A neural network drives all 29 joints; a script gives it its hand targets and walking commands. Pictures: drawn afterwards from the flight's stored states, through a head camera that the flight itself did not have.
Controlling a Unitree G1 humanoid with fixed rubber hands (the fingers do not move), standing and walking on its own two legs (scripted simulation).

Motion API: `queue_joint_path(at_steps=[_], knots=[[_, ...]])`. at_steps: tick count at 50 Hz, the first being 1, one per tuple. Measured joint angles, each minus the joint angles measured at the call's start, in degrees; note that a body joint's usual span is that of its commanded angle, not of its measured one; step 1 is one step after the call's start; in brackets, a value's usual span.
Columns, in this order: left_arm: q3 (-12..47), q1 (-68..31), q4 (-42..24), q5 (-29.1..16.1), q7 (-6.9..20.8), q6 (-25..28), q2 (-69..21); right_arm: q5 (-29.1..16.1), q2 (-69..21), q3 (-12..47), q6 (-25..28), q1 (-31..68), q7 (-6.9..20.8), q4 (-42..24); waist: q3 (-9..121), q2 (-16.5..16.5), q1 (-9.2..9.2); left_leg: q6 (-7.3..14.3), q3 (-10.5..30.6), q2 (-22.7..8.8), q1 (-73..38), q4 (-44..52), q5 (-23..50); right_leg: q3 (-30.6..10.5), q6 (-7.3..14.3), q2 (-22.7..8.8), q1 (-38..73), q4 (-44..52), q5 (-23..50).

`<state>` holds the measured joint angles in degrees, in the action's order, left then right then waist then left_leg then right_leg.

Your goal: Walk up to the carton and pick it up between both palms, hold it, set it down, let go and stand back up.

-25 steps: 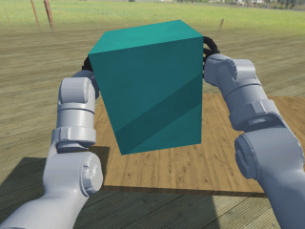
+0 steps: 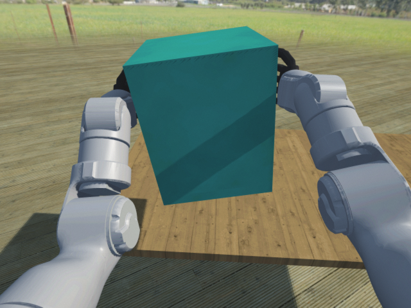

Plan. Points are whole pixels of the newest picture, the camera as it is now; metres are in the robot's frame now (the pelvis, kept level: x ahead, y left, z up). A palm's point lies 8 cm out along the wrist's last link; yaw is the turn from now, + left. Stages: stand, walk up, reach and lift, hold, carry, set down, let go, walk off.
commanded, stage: hold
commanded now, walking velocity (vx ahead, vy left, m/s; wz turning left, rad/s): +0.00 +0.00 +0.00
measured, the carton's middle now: (206, 112) +0.38 +0.00 +0.29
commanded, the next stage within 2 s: none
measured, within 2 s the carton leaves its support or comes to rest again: neither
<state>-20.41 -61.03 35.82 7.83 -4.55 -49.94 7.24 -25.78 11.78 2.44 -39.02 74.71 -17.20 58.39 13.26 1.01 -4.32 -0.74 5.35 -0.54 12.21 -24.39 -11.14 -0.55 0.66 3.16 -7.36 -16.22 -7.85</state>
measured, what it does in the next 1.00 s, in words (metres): stands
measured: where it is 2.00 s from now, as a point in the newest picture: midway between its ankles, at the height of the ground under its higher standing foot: outside the picture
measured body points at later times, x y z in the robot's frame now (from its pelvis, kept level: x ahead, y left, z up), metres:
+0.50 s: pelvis +0.00 +0.00 +0.00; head -0.09 +0.02 +0.44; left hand +0.40 +0.15 +0.30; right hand +0.39 -0.14 +0.34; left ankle +0.02 +0.12 -0.75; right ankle +0.01 -0.11 -0.75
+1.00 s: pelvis +0.01 +0.00 +0.00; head -0.09 +0.02 +0.44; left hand +0.40 +0.15 +0.30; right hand +0.39 -0.14 +0.34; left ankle +0.02 +0.12 -0.75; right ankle +0.01 -0.11 -0.75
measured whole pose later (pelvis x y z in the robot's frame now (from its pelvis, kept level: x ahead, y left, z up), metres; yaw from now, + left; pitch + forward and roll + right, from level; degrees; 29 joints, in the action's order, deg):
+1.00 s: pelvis +0.01 +0.00 +0.00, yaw +0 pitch -1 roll -2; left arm -20.0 -58.6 32.3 7.9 -4.5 -50.6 6.5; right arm -26.9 11.8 2.9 -40.1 72.6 -18.0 55.0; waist 13.0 1.3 -4.7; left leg -0.6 5.9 -0.3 11.8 -25.0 -11.9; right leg -0.8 0.6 3.3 -6.6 -16.2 -8.4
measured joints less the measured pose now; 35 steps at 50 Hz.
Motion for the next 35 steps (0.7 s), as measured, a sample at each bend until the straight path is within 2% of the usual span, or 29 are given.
queue_joint_path(at_steps=[15,35], knots=[[0.56,2.06,-2.12,-0.57,0.02,0.46,-0.2,-0.96,0.07,1.6,-0.46,-2.03,-0.75,-3.26,-0.76,0.37,-0.43,-0.06,0.35,-0.07,-0.14,-0.36,-0.36,0.05,0.04,0.2,0.41,0.1,-0.15],[-0.16,2.67,-3.53,0.18,0.05,-0.72,-0.87,-1.0,-0.12,0.99,-0.93,-2.24,-0.72,-3.25,-0.82,0.08,-0.36,0.11,0.33,0.14,-0.88,-0.4,-0.7,-0.29,-0.09,0.09,1.03,-0.09,-0.55]])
